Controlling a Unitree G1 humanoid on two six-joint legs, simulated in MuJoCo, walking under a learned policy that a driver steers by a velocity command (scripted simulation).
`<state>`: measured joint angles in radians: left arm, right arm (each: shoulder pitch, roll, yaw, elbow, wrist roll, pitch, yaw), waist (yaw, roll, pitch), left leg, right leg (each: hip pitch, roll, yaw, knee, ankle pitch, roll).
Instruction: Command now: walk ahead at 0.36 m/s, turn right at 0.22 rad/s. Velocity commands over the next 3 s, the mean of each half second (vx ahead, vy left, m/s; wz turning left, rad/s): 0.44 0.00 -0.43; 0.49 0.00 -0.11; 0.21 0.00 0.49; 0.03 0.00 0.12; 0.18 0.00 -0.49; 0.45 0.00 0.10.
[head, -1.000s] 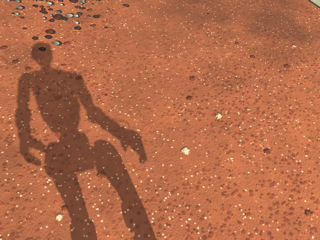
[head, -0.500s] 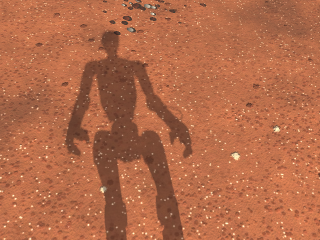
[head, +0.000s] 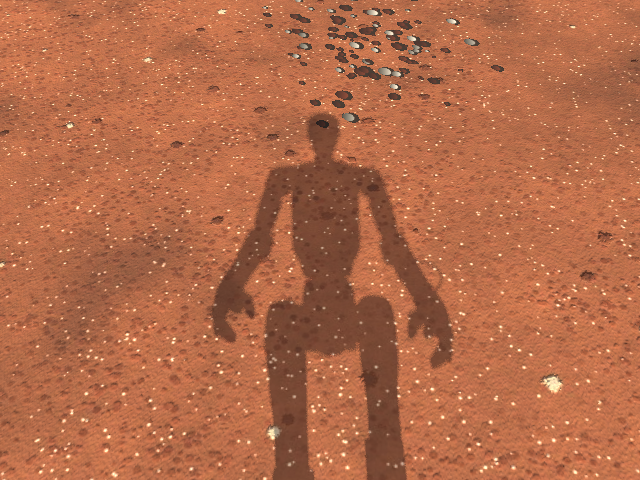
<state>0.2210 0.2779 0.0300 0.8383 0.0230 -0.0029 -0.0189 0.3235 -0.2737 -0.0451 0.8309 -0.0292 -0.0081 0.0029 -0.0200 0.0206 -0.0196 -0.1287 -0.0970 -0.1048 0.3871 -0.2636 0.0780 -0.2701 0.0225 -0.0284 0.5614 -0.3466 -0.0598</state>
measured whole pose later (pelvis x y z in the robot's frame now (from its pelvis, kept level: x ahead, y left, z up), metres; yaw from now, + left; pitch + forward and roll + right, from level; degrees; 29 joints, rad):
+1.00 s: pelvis +0.48 -0.14 -0.02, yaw -18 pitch +1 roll +1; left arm 0.00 0.22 0.00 0.74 0.06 -0.08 -0.02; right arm 0.49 -0.23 -0.03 0.95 0.00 -0.06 0.01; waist -0.09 0.00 0.04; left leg -0.11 -0.02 0.00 0.66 -0.46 0.05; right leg -0.43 -0.01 -0.05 0.55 -0.12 -0.06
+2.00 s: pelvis +0.66 -0.19 +0.00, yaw -1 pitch +0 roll +1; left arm 0.29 0.23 0.04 0.83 0.02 0.02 0.01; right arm 0.16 -0.24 -0.04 0.80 -0.02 0.04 -0.02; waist 0.02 0.02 0.02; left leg -0.37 -0.08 -0.03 0.73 -0.38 0.02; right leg -0.23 0.04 0.07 0.47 -0.24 -0.04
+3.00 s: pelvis +0.91 -0.31 +0.00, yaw -11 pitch +0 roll -1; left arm 0.36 0.22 0.04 0.90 0.02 -0.09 0.00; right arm 0.26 -0.26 -0.07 0.89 -0.03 -0.01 0.04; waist 0.00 0.04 0.04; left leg -0.65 0.08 0.00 1.06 -0.13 0.06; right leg -0.03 0.03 -0.20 0.26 -0.24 -0.06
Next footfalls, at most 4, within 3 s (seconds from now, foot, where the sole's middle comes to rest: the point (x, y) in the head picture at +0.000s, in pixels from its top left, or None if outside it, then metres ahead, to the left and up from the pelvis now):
0.02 right None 0.04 -0.09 -0.78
0.48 left None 0.42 0.02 -0.78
0.96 right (468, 461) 0.57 -0.27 -0.78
1.42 left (382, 385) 0.76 -0.10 -0.78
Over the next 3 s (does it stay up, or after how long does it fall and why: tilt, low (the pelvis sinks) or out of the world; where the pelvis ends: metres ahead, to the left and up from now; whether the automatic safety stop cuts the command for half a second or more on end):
stays up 0.91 -0.31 0.00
